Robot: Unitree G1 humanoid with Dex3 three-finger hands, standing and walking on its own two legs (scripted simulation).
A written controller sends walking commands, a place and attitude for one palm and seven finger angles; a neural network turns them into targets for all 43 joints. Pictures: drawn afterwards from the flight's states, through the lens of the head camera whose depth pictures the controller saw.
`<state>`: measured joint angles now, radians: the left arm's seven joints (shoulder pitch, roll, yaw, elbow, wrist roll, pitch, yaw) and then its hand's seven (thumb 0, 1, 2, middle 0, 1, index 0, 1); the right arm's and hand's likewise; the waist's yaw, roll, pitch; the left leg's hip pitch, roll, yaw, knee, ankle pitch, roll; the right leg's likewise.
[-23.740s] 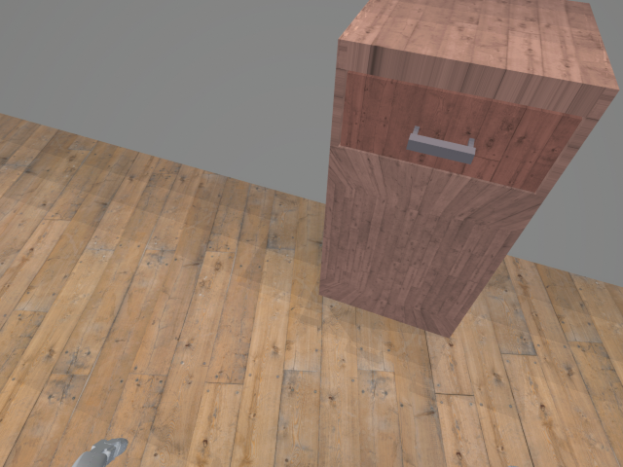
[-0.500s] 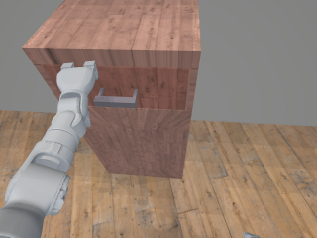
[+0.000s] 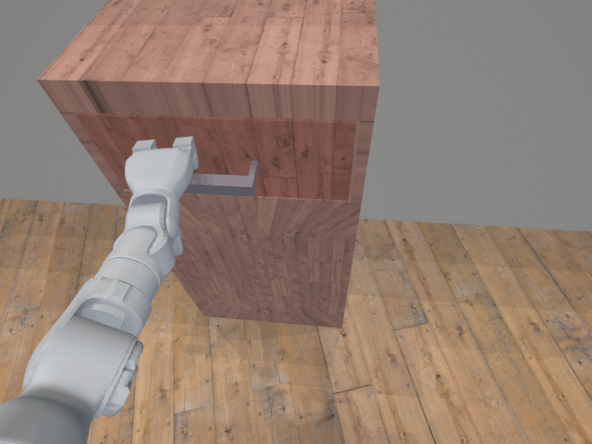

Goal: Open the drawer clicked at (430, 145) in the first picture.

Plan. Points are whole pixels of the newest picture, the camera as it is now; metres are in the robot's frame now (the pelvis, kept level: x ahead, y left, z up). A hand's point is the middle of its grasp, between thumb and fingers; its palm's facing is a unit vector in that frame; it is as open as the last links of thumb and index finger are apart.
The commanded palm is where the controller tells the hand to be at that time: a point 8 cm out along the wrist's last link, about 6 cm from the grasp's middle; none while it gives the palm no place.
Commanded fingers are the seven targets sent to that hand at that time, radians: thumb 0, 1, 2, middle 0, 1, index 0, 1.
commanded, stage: lower the fingers behind the handle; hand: left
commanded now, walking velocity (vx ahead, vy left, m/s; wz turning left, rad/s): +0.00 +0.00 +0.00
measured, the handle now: (218, 174) +0.53 +0.14 +0.03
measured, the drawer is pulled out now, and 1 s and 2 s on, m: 0.00 0.00 0.00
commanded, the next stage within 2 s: close the thumb around the handle in 1.12 s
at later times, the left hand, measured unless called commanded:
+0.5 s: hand (207, 199) +0.47 +0.15 +0.04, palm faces +0.04 +0.02 -1.00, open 13.8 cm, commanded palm +0.44 +0.15 +0.08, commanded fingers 0.00 -0.50 0.30 -0.30 -1.20 -0.30 -1.20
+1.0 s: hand (210, 210) +0.47 +0.15 +0.01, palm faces +0.01 -0.02 -1.00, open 13.9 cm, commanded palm +0.44 +0.16 +0.07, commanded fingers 0.00 -0.50 0.30 -0.30 -1.20 -0.30 -1.20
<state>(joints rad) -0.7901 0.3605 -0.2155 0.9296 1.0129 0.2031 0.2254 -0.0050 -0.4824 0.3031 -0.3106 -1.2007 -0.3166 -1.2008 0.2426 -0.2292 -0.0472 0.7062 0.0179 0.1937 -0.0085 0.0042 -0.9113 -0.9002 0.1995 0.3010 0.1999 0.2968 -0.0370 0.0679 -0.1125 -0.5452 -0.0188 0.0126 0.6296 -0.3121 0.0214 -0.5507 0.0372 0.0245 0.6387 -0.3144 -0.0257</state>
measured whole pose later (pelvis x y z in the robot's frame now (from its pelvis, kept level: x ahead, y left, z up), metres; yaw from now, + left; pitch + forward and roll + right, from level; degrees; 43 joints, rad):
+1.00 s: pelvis +0.00 +0.00 -0.02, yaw -1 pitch +17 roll +0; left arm -0.76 0.31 -0.16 0.98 1.10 0.04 0.40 0.00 -0.49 0.30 -0.29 -1.20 -0.32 -1.19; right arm 0.30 -0.25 -0.08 0.72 -0.01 0.16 -0.01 0.00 -0.91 -0.90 0.20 0.30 0.20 0.30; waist -0.08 0.05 -0.14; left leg -0.69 -0.01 0.02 0.77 -0.38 0.03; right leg -0.69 0.05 0.03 0.75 -0.36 -0.02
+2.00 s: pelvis +0.00 +0.01 -0.01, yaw -1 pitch +16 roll +0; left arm -0.74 0.33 -0.15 0.96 1.10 -0.01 0.35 -0.01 0.68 0.80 -0.31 -1.32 -0.35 -1.31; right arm 0.30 -0.23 -0.07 0.70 0.00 0.15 -0.02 0.00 -0.91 -0.90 0.20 0.30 0.20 0.30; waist -0.08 0.04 -0.14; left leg -0.65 -0.01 0.03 0.74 -0.37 0.03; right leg -0.65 0.05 0.03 0.73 -0.35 -0.02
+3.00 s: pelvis +0.01 +0.00 +0.00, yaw +0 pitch +9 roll +0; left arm -0.24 0.30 -0.24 0.42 1.07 0.04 0.30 0.01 0.68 0.81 -0.28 -1.34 -0.36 -1.31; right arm 0.16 -0.22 -0.04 0.63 0.00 0.16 -0.01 0.01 -0.91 -0.90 0.20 0.30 0.20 0.30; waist 0.03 0.05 -0.11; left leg -0.48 -0.02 0.01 0.68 -0.36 0.01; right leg -0.49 0.04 0.02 0.69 -0.37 -0.03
